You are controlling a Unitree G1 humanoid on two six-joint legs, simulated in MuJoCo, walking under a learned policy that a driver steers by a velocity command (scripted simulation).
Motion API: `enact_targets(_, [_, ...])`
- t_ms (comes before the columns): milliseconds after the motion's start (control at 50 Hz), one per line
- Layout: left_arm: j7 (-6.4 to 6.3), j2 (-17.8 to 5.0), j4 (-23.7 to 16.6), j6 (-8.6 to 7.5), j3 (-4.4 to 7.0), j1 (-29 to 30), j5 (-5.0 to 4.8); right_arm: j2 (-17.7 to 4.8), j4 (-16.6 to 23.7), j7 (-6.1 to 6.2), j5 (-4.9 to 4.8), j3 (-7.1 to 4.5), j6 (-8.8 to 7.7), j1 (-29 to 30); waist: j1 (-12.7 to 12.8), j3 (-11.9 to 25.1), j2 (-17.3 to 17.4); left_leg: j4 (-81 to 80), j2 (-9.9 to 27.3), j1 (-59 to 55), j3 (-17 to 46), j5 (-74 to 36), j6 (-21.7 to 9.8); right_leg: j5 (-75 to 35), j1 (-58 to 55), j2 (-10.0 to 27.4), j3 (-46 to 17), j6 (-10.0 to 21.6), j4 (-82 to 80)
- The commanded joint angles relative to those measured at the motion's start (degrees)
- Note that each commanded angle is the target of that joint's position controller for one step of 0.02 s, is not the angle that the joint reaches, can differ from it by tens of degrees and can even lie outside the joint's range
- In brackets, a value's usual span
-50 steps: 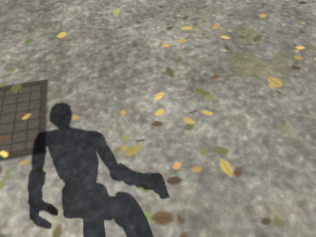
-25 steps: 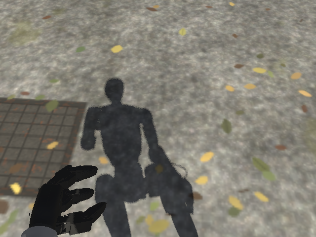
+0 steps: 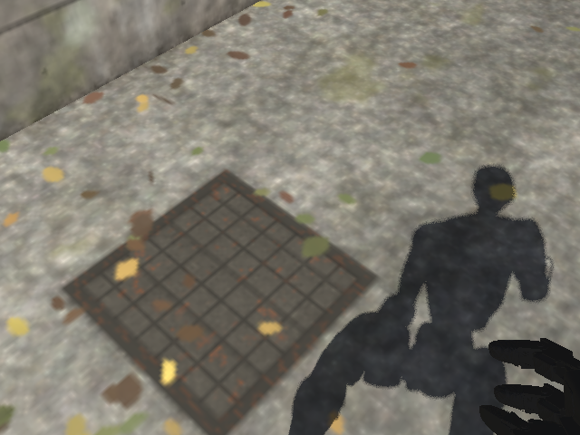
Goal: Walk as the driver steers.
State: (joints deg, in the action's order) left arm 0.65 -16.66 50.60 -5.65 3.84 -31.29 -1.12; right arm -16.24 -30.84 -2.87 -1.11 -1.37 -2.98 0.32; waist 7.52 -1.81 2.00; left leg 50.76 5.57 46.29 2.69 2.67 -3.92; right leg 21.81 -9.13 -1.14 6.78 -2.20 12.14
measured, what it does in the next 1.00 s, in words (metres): walks ahead, turning right: left foot, then right foot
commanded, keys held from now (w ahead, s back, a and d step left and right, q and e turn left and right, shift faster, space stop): w+e+shift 0.28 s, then e+shift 0.72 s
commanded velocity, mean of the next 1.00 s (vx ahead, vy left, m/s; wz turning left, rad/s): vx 0.51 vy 0.00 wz -0.75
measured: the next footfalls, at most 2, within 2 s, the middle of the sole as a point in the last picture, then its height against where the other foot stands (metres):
left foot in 0.10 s outside the picture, level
right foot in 0.52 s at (392, 373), level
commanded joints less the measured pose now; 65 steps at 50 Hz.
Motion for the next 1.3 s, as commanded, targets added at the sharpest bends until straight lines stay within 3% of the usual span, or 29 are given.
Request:
enact_targets(20, [-0.1,-10.29,-4.03,-0.83,0.88,4.62,-0.84,-2.07,5.6,-1.43,0.07,-0.15,-2.61,7.49,-5.04,-8.6,-2.2,-11.32,-3.12,-11.02,-4.5,-2.5,-0.4,-35.55,11.97,15.45,-8.93,11.93,-8.66])
enact_targets(60, [-0.49,-12.59,-2.63,-0.21,0.7,3.33,-0.04,-6.3,5.23,-0.8,-0.17,-2.23,-2.79,1.96,-9.86,-1.21,-8.88,-13.76,-7.09,-22.93,-5.48,3.12,-1.71,-62.65,6.84,16.45,-8.32,10.58,2.05])
enact_targets(100, [-1.02,-13.05,-2.72,0.2,0.08,6.18,0.85,-11.72,0.06,1.36,-0.36,-5.34,-1.65,-21.06,-23.67,11.22,-12.52,-13.5,-4.28,-57.46,-1.84,3.68,-3.2,-61.88,23.81,12.96,-6.76,6.95,30.64])
enact_targets(120, [-0.87,-2.94,-5.21,-0.38,-2.22,1.49,2.37,-17.47,-2.6,2.64,1.12,-6.27,-1.3,-28.58,-19.45,22.39,3.68,-13.7,11.61,-77.52,19.98,15.93,-4.95,-11.62,41.09,4.87,-8.35,5.11,54.38])
enact_targets(140, [-0.63,-1.08,-5.77,-1.87,-3.1,-2.83,-1.21,-15.98,-2.28,1.95,2.67,-5.46,-2.01,-29.72,-17.27,35.75,13.61,-27.7,19.42,-79.27,45.31,35.54,-10.02,5.0,46.57,1.9,-17.38,5.72,67.28])
enact_targets(160, [-1.09,-5.52,-7.36,-1.86,-1.31,5.88,-3.72,-10.62,-3.87,1.42,2.17,-4.31,-2.46,-27.63,-17.92,22.93,8.13,-33.56,16.57,-71.56,41.84,38.92,-8.18,1.86,53.92,3.95,-16.69,5.49,71.65])
enact_targets(200, [-1.58,-3.5,-9.19,-1.02,-1.42,12.71,-2.36,-6.44,-6.69,1.25,1.59,-3.32,-3.19,-21.33,-13.61,6.86,1.59,-34.6,14.08,-53.06,24.15,22.76,-6.7,-5.28,55.59,8.73,-13.48,4.87,68.75])
enact_targets(260, [-0.38,-0.3,-7.89,2.83,-0.98,9.0,-2.26,0.05,-8.85,0.91,2.17,-2.48,-4.1,-14.18,-6.75,2.1,4.56,-38.62,10.44,-38.77,7.38,10.42,-5.14,-8.65,47.22,12.91,-13.93,4.55,64.73])
enact_targets(320, [-0.36,0.12,-10.38,4.82,-0.91,14.23,-1.05,-1.23,-9.52,1.9,1.99,-2.86,-4.42,-8.73,-4.45,-6.27,2.2,-41.47,9.0,-31.41,-5.64,-8.61,-3.4,-12.17,49.48,12.77,-12.19,2.89,59.04])
enact_targets(360, [0.48,0.04,-11.88,4.23,-1.25,16.66,0.21,-3.23,-8.75,3.23,2.26,-3.12,-4.17,-4.6,-3.07,-8.25,1.64,-41.03,5.0,-26.85,-13.92,-14.19,-2.46,-21.73,44.57,10.37,-8.04,2.2,45.6])
enact_targets(420, [3.18,-1.88,-12.42,3.55,-0.63,18.82,1.01,-9.94,-9.39,4.83,0.77,-4.71,-4.1,-8.9,-4.93,-2.59,-1.09,-36.42,4.82,-33.84,-16.86,-24.73,-1.02,-33.56,33.59,4.58,-1.36,3.61,30.41])
enact_targets(480, [3.33,-9.14,-10.66,5.19,2.64,5.83,0.22,-13.98,-8.33,4.55,-1.36,-5.98,-2.04,-6.78,2.58,6.05,2.72,-16.34,6.85,-41.23,-15.86,-46.58,0.83,-24.7,20.1,-1.61,2.12,7.53,30.55])
enact_targets(500, [2.49,-13.35,-8.95,5.96,4.8,-2.87,0.27,-12.74,-8.03,3.98,-1.52,-5.67,-1.76,-5.51,7.31,9.89,0.98,-1.6,6.11,-36.11,-14.84,-41.75,2.51,-26.09,7.55,-2.61,0.36,9.65,28.41])
enact_targets(520, [1.13,-14.72,-8.42,6.24,5.09,-1.1,-0.32,-6.36,-8.56,3.09,-1.13,-4.03,-2.0,-6.48,5.4,4.31,-10.44,18.47,-2.5,-27.92,-13.31,7.47,6.31,-35.79,5.41,0.11,-6.78,11.4,20.73])
enact_targets(540, [0.72,-17.88,-12.28,5.04,4.07,9.32,1.57,0.74,-6.8,2.09,1.87,-2.06,-2.62,-16.67,-7.64,3.96,-26.9,39.02,-11.84,-11.4,-6.17,39.09,8.48,-68.97,1.17,7.06,-28.78,18.43,22.95])
enact_targets(560, [1.84,-18.65,-17.61,3.51,4.01,12.9,3.74,-5.18,-5.93,1.81,1.17,-2.04,-3.33,-24.95,-9.19,22.64,-21.17,43.7,-12.25,-9.44,6.06,35.89,7.68,-50.21,-5.73,18.44,-52.5,27.86,11.11])
enact_targets(580, [2.84,-15.98,-20.05,3.02,3.96,16.01,2.25,-10.45,-5.65,2.11,0.45,-3.05,-3.23,-18.41,-7.08,20.2,-8.53,39.4,-10.42,-9.04,7.17,31.01,5.95,-29.45,-1.58,17.27,-53.95,26.29,5.68])
enact_targets(600, [2.76,-13.29,-19.73,2.73,3.53,17.79,0.21,-10.45,-4.41,3.05,0.77,-3.33,-2.59,-11.72,-7.59,12.35,0.32,32.86,-8.4,-6.69,6.7,26.1,5.43,-17.55,6.14,14.2,-49.71,23.08,4.54])
enact_targets(620, [2.35,-11.8,-19.71,2.56,3.01,19.35,-0.55,-9.48,-4.45,3.87,1.41,-3.11,-1.62,-10.03,-9.09,9.54,2.65,28.61,-6.72,-8.32,7.28,23.61,5.62,-16.59,12.27,12.63,-47.07,21.15,4.78])
enact_targets(720, [-1.36,-11.37,-19.87,4.6,3.29,19.02,0.37,-5.69,-4.31,4.48,2.66,-2.58,0.47,-5.65,-8.99,9.4,0.02,12.17,-7.12,-14.99,6.32,19.62,8.77,-44.82,22.44,5.61,-32.41,17.89,9.27])
enact_targets(800, [-3.6,-11.63,-20.8,7.61,3.36,19.53,-0.58,-5.16,-4.09,4.56,1.49,-2.44,1.27,-2.07,-7.87,11.3,-3.71,2.2,-9.44,-14.15,7.09,10.57,10.5,-33.42,21.17,3.09,-33.37,13.96,10.67])
enact_targets(980, [-2.95,-9.44,-23.11,8.68,3.16,22.67,-0.26,-7.97,-5.0,3.24,0.9,-4.36,-1.17,-1.78,-7.18,7.26,-12.67,-26.01,-9.91,-27.7,7.94,4.32,7.68,-20.07,21.03,0.03,-42.2,9.56,17.39])
enact_targets(1000, [-2.71,-7.85,-23.02,8.76,2.63,21.65,-0.55,-8.31,-5.63,3.24,0.91,-4.68,-1.25,-3.37,-7.39,7.91,-9.11,-32.04,-5.98,-34.35,8.78,-2.32,5.69,-7.23,24.05,-2.82,-39.75,7.62,22.79])
enact_targets(1020, [-2.34,-3.85,-22.14,8.87,1.5,15.67,0.11,-10.93,-4.58,3.64,1.65,-5.04,-0.57,-2.6,-3.98,11.5,2.18,-30.58,6.87,-44.09,19.37,-8.84,0.06,13.47,30.95,-8.23,-31.49,5.11,34.93])
enact_targets(1040, [-2.0,-7.27,-24.26,8.63,2.21,15.62,-0.17,-12.15,-4.04,3.64,3.85,-5.08,0.32,-3.25,-3.09,9.01,11.02,-32.53,14.87,-43.18,31.08,-12.8,-8.02,19.21,40.82,-11.16,-23.62,2.47,44.49])
enact_targets(1060, [-1.58,-12.42,-23.85,8.18,3.44,15.87,0.05,-10.74,-3.98,3.81,3.47,-5.32,0.35,-3.99,-3.92,8.41,11.59,-33.23,17.44,-41.44,34.27,-8.19,-11.36,14.64,43.87,-5.82,-20.97,-0.2,52.65])
enact_targets(1080, [-1.49,-14.73,-22.23,8.44,4.22,16.58,-0.49,-7.96,-3.12,4.24,2.82,-4.6,0.65,-2.13,-4.82,6.51,7.71,-32.66,13.6,-39.84,26.63,-1.61,-9.72,9.39,44.81,-3.07,-19.78,-1.41,55.75])
enact_targets(1160, [-1.62,-10.48,-21.72,9.6,3.07,17.32,-0.65,-7.2,-2.95,6.04,2.41,-3.79,2.63,-1.79,-6.36,3.24,4.27,-34.29,5.94,-35.35,9.47,0.28,-6.55,-0.27,46.14,0.77,-11.84,-3.14,61.7])
enact_targets(1300, [-2.17,-4.14,-21.81,8.12,-0.06,20.75,1.25,-9.05,-5.77,4.01,1.75,-3.96,3.33,-5.98,-9.09,8.26,5.52,-33.63,7.52,-38.5,5.82,-4.77,-10.32,4.58,35.39,2.48,-9.71,-2.68,40.8])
